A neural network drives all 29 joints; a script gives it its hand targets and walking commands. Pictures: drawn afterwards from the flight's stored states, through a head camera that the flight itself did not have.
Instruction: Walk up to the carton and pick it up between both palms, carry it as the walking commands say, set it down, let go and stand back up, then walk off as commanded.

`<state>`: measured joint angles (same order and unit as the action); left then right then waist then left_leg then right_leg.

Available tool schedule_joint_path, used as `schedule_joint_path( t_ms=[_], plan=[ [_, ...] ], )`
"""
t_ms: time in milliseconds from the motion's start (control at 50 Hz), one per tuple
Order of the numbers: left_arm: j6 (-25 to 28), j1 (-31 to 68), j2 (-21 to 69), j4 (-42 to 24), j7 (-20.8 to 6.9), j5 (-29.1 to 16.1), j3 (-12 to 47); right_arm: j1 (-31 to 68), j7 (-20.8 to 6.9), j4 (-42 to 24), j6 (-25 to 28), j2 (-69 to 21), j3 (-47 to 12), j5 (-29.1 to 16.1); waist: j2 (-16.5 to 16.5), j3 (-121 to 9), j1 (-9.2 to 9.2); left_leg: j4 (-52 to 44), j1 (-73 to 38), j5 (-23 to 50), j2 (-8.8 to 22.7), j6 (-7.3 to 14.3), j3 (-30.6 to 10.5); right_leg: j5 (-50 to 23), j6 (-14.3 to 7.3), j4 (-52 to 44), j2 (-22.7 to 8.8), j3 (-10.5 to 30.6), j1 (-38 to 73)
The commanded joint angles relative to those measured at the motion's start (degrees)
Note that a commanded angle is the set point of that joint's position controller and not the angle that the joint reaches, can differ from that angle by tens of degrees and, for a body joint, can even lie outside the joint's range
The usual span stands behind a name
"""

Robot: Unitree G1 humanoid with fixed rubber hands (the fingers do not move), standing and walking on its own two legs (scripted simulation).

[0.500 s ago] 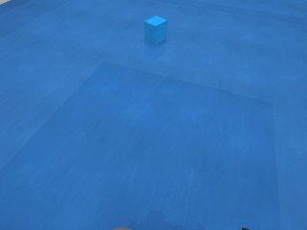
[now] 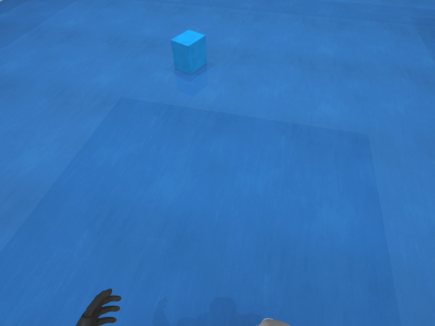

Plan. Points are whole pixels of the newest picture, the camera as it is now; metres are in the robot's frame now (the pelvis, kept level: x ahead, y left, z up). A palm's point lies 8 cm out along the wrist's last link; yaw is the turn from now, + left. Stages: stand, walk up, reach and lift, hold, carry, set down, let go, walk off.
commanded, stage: walk up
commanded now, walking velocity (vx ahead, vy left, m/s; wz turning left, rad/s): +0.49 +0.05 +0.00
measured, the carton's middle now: (189, 51) +2.20 +0.16 -0.63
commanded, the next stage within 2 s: none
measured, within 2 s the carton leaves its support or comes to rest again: neither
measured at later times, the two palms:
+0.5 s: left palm (65, 298) +0.22 +0.33 -0.15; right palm (286, 232) +0.33 -0.17 -0.12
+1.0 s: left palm (123, 157) +0.57 +0.26 -0.10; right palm (294, 199) +0.43 -0.21 -0.13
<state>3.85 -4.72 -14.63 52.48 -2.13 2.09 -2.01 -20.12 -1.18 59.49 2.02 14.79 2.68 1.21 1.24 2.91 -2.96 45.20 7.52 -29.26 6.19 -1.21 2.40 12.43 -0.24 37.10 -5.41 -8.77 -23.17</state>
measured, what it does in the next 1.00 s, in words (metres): walks ahead: left foot, then right foot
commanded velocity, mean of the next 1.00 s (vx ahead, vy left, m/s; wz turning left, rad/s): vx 0.50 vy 0.01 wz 0.02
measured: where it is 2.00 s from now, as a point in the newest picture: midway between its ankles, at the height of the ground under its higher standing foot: (204, 185)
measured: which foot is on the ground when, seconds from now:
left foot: up 0.00-0.38, down 0.40-0.88, up 0.90-1.00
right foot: down 0.00-0.40, up 0.42-0.84, down 0.86-1.00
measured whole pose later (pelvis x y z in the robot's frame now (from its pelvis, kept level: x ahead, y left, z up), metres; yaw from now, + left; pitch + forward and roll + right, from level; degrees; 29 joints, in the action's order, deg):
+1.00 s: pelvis +0.46 +0.03 +0.02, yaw +0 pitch -1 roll +1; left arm 4.0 -8.0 -10.6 55.4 -0.9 2.4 -1.9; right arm -20.4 -0.7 61.0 2.1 11.7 2.0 1.0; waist 0.8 2.2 -2.3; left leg 62.3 19.5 -23.7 4.6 -0.3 3.9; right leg 12.8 -2.0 29.2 -4.0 -9.3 -15.8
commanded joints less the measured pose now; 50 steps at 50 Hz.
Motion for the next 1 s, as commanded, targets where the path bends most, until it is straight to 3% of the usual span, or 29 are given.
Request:
schedule_joint_path(
  t_ms=[0, 60, 100, 180, 220, 240, 280, 300, 320, 340, 360, 380, 400, 440, 480, 500, 540, 620, 660, 680, 760, 800, 820, 840, 860, 880, 920, 960, 980],
  plan=[
    [0.93, -17.01, -11.33, 2.72, 1.84, 0.62, -3.46, 8.37, -0.47, -9.04, 2.02, 3.84, 0.72, 0.33, -8.85, -3.9, 8.53, 28.29, 33.1, 6.1, 2.36, 1.56, -3.95, -4.88, -9.72, -22.54, -19.39, 27.21, 24.54],
    [1.5, -13.41, -9.0, 3.06, 2.09, -0.49, -2.7, 4.26, -1.35, -6.38, -0.93, 4.37, 1.31, 0.6, -5.58, -0.3, 3.69, 25.54, 28.92, 14.2, 2.99, -0.43, -4.95, -17.53, -6.82, -22.74, -18.34, 19.55, 17.15],
    [1.22, -14.81, -7.85, 2.89, 2.33, -0.76, -2.4, 7.26, -2.02, -7.66, -2.12, 2.56, 1.01, 0.21, -9.87, -1.04, 4.53, 19.75, 28.69, 18.4, 2.71, -0.86, -2.97, -19.24, -4.18, -23.05, -13.54, 11.17, 16.67],
    [0.98, -12.94, -8.71, 3.33, 2.45, -0.85, -2.69, 12.35, -3.23, -8.79, -1.76, 0.93, 0.25, 0.2, -9.01, 2.72, 4.44, 1.05, 25.59, 22.31, 2.02, -1.48, -0.19, -5.54, -4.35, -25.63, -11.87, 6.86, 14.04],
    [0.66, -13.89, -8.78, 3.09, 1.82, -0.66, -2.57, 16.8, -3.5, -10.4, -1.37, 0.86, -0.13, -0.39, -14.28, 3.18, 5.97, -8.2, 21.16, 20.59, 0.65, -1.65, 3.29, -0.63, -3.71, -26.22, -11.0, 5.02, 14.02],
    [0.96, -14.07, -7.25, 3.85, 1.42, -0.71, -2.09, 14.56, -3.54, -9.89, -1.27, 0.6, 0.17, -0.74, -17.53, 2.17, 4.36, -7.47, 13.73, 22.39, 1.04, -1.21, 3.34, 4.21, -3.89, -27.09, -10.25, 4.97, 8.91],
    [-0.1, -16.63, -8.64, 3.74, 0.77, -0.47, -2.44, 17.16, -3.56, -9.68, -0.71, 2.21, 0.31, -0.37, -13.32, 4.99, 5.43, -10.04, 10.19, 20.62, -2.76, -2.64, 11.57, 11.25, -5.24, -24.64, -9.73, 4.99, 4.7],
    [-0.07, -14.9, -6.93, 3.37, 0.7, -0.21, -2.21, 10.21, -2.88, -7.15, -0.17, 4.82, 1.48, -0.13, -6.27, 1.62, 2.12, -10.65, 3.7, 21.2, -1.26, -1.21, 6.6, 9.85, -3.25, -18.39, -10.25, 5.0, 4.2],
    [0.01, -14.56, -7.41, 2.2, 0.99, 0.26, -2.08, 2.92, -2.52, -5.45, 0.2, 6.65, 2.08, -0.4, -5.82, -1.86, 0.21, -10.53, -2.75, 13.78, -2.62, 0.05, 5.58, 4.24, -2.69, -9.13, -6.24, 2.1, 3.59],
    [0.21, -14.26, -6.17, 1.91, 0.48, -0.06, -2.11, -5.18, -1.2, -2.71, 0.84, 10.93, 3.5, 0.43, 7.28, -6.85, -5.62, -16.6, -10.59, 8.52, 2.92, 2.72, -2.03, 1.39, -1.67, 6.93, -2.62, -0.25, -1.8],
    [0.61, -15.32, -3.24, -1.26, 0.31, -0.36, -2.12, -13.42, -0.2, -2.03, 1.36, 18.47, 5.08, 1.42, 21.19, -11.68, -6.54, -28.52, -18.11, -1.18, 19.92, 8.33, -26.33, 18.5, 0.9, 26.76, 3.23, -1.86, -14.43],
    [0.33, -13.34, -2.6, -2.38, 0.15, -0.17, -2.16, -13.09, 0.3, -2.81, 1.24, 19.1, 4.89, 0.68, 20.51, -10.15, -6.23, -38.3, -16.03, -9.84, 23.73, 11.46, -39.62, 22.3, 0.37, 37.74, 3.05, 6.07, -18.78],
    [-0.28, -11.63, -5.28, -1.82, 0.43, 0.02, -2.35, -7.95, 0.84, -3.94, 0.92, 16.16, 3.86, 0.16, 10.62, -8.35, -4.25, -36.93, -13.08, -10.37, 21.29, 11.47, -32.49, 15.01, -1.11, 38.61, -0.86, 8.64, -17.27],
    [0.21, -14.87, -2.66, 2.55, 0.92, -0.19, -1.18, -1.68, 0.34, -5.49, 2.11, 10.19, 2.53, 0.29, 3.13, -4.79, -0.46, -31.89, -5.91, 8.16, 16.82, 7.96, -21.25, 6.86, -0.87, 37.16, -3.72, 10.52, -15.11],
    [-1.03, -14.23, -2.35, 3.49, 0.84, -0.46, -0.87, 4.13, 0.31, -6.58, 3.11, 7.9, 1.85, 0.13, 2.21, -3.45, 1.36, -32.57, 2.07, 18.33, 15.4, 8.56, -17.32, 5.58, 0.13, 34.07, -4.78, 10.13, -9.17],
    [-1.9, -13.02, -1.84, 2.52, 0.32, -0.37, -0.72, 1.88, 0.41, -5.71, 3.31, 7.0, 1.93, 0.57, 9.75, -1.92, 1.37, -32.96, 3.29, 19.42, 16.39, 8.48, -15.02, 5.52, 0.41, 33.35, -5.38, 9.91, -8.86],
    [-2.7, -11.31, -2.62, 2.01, 0.22, -0.34, -0.8, 2.65, 0.22, -4.76, 3.29, 5.58, 1.61, 0.5, 7.94, -1.0, 3.23, -32.98, 5.99, 18.16, 14.64, 9.09, -12.96, 3.21, 1.06, 27.38, -5.15, 9.74, -6.37],
    [-4.18, -2.37, -0.75, -0.07, -0.5, -0.63, -0.54, -1.79, 0.37, -3.63, 3.43, 5.25, 1.6, 0.26, 7.34, 3.1, 0.57, -36.87, 5.45, 17.69, 11.81, 8.84, -7.39, -1.68, 2.28, 11.73, -4.07, 5.01, -6.73],
    [-3.66, 2.17, -0.14, -1.86, -0.56, -0.47, -0.78, -5.22, 0.88, -2.96, 2.98, 5.35, 1.45, 0.27, 2.73, 1.91, -0.8, -35.9, -0.51, 22.99, 12.34, 8.82, -7.24, 0.13, 1.87, 4.48, -1.8, 3.18, -8.04],
    [-3.09, 3.37, 0.15, -0.88, -0.7, -0.99, -0.09, -6.53, 1.29, -1.07, 2.83, 6.51, 1.83, 0.51, 5.83, 1.49, -1.45, -34.52, -4.74, 26.76, 12.74, 8.98, -6.07, 0.91, 1.87, 0.59, -1.41, 2.84, -6.89],
    [-2.19, 3.66, -0.43, -2.12, -0.29, -0.41, -0.77, -5.83, 1.04, -0.31, 2.14, 7.29, 1.56, 0.33, 4.83, 0.07, -0.95, -31.92, -2.71, 30.36, 12.36, 7.96, -4.43, 3.01, 1.16, -5.48, 1.94, -0.22, 1.09],
    [-1.62, -1.04, -1.35, -1.12, -0.2, -0.13, -1.37, -3.71, 1.06, -0.61, 2.29, 7.47, 1.53, 0.44, 5.03, 0.0, 3.31, -23.78, 6.09, 33.76, 9.59, 6.36, -1.25, -0.5, 0.58, -11.54, 3.5, -1.13, 14.01],
    [-1.03, -12.1, -4.64, 1.38, 0.78, 0.62, -3.22, -4.0, 1.0, -0.46, 1.91, 4.09, -0.12, -0.88, -2.17, -7.42, 9.37, -6.54, 15.74, 26.75, 1.86, 3.29, 4.49, -0.35, -1.13, -13.14, -3.07, 6.51, 32.81],
    [-0.38, -24.31, -12.41, 4.31, 1.92, 0.99, -5.33, -1.41, 1.08, -3.35, 2.44, 0.02, -0.64, -0.7, -19.99, -15.47, 14.51, 12.39, 30.14, 1.26, -4.56, 1.42, 6.51, -1.18, -4.46, -20.32, -20.35, 27.46, 43.67],
    [-0.39, -27.92, -15.28, 5.83, 2.29, 0.32, -5.19, 2.43, 1.14, -5.81, 2.64, 2.71, 0.44, -1.17, -16.12, -17.4, 13.75, 21.09, 33.12, -2.95, -2.82, 1.58, 1.33, -5.5, -9.15, -20.79, -25.57, 35.25, 43.7],
    [-0.2, -23.63, -14.64, 6.15, 2.28, 0.04, -4.31, 4.9, 0.81, -6.34, 2.06, 4.42, 0.75, -0.68, -9.92, -11.15, 11.18, 22.73, 32.5, -0.42, 0.9, 1.55, -3.48, -7.11, -10.02, -21.51, -23.85, 33.87, 37.43],
    [0.14, -13.82, -7.57, 3.62, 2.05, 0.46, -3.27, 0.98, 0.74, -3.88, 1.83, 1.93, 0.26, -0.28, -6.45, -3.47, 5.95, 22.23, 29.0, 7.14, 2.76, 0.9, -2.94, -10.54, -8.32, -22.59, -18.65, 22.96, 23.01],
    [1.16, -9.5, -5.28, 2.85, 1.76, -0.76, -2.62, 0.24, 0.07, -2.51, 0.78, -0.16, 0.44, 0.09, -8.17, 0.49, 3.94, 20.13, 29.01, 13.07, 3.08, -0.05, -1.81, -1.02, -5.85, -27.37, -13.56, 15.15, 18.83],
    [1.49, -10.58, -4.04, 3.36, 1.94, -0.96, -2.15, -1.16, -0.28, -2.56, 0.08, -0.5, 0.95, 0.71, -8.35, 0.75, 3.09, 19.7, 28.31, 17.4, 3.44, 0.35, -2.2, -5.8, -3.14, -26.55, -12.97, 13.58, 17.53]
  ],
)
